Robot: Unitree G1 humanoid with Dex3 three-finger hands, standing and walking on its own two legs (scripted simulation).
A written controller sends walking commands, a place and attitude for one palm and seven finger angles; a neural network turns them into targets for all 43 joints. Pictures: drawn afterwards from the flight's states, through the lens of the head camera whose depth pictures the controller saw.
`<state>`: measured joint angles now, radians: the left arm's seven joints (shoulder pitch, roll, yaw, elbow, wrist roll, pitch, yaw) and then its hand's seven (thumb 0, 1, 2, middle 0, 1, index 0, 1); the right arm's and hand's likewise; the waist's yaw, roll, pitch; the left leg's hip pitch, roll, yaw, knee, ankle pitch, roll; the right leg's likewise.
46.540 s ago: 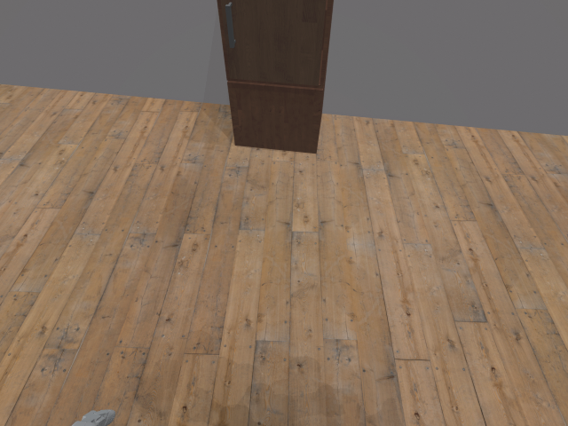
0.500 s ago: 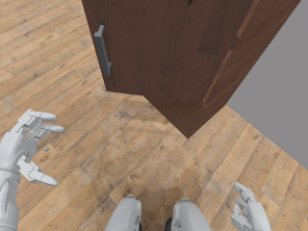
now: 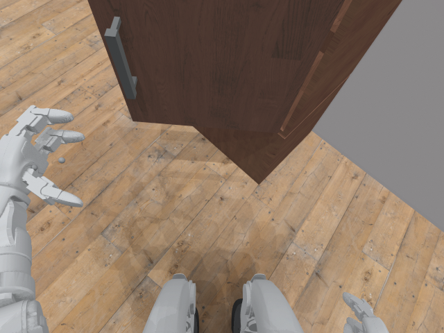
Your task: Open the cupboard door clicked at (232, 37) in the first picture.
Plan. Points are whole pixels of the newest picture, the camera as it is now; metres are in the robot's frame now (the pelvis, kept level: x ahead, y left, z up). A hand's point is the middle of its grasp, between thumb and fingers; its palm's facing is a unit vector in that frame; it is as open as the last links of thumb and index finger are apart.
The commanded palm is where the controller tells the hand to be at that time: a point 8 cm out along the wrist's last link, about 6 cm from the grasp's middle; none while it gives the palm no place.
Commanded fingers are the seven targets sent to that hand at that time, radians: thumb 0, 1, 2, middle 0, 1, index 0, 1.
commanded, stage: move the hooked fingers beside the handle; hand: left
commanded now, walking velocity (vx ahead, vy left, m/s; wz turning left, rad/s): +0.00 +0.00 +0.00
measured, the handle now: (124, 61) +0.61 +0.22 +0.02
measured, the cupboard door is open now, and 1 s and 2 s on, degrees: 41 41 41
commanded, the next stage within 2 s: slide the fingers in behind the handle in 1.80 s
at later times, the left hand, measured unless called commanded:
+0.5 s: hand (77, 116) +0.48 +0.28 +0.02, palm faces -0.01 -1.00 -0.04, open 14.0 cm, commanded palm +0.47 +0.31 +0.03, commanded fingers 0.00 -0.50 0.30 -0.30 -1.20 -0.30 -1.20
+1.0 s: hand (91, 83) +0.56 +0.27 +0.02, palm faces -0.01 -1.00 -0.03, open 14.0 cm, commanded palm +0.56 +0.29 +0.02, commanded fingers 0.00 -0.50 0.30 -0.30 -1.20 -0.30 -1.20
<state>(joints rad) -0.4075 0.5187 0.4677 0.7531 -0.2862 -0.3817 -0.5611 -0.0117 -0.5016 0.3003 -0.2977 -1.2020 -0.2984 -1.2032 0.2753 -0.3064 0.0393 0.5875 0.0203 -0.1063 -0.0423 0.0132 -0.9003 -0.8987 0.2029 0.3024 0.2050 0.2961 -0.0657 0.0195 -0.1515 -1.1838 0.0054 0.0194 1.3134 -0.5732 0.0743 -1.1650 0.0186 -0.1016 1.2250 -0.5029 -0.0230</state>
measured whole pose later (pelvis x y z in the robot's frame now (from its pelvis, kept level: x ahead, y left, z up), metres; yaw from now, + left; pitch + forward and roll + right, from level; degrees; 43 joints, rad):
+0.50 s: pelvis +0.00 +0.00 -0.02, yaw -1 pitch +30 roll -6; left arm -0.79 0.70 0.53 1.12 -0.16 -0.42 -0.54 -0.01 -0.50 0.30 -0.30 -1.20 -0.30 -1.20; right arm 0.29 -0.31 0.07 0.60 0.00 0.01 -0.03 0.01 -0.90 -0.90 0.20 0.30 0.21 0.30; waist -0.15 0.03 -0.14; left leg -1.32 0.02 0.01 1.39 -0.59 0.07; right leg -1.30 0.03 -0.12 1.29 -0.51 -0.03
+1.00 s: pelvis -0.01 +0.00 -0.04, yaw -3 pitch +35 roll -8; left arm -1.11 0.91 0.54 1.27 -0.04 -0.31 -0.50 -0.01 -0.50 0.30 -0.30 -1.20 -0.30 -1.20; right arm 0.34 -0.31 0.13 0.57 -0.02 0.08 -0.02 0.01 -0.90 -0.90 0.20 0.30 0.20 0.30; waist -0.25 0.04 -0.11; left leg -1.47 0.03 -0.02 1.46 -0.60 0.08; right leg -1.43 0.04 -0.14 1.32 -0.51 -0.03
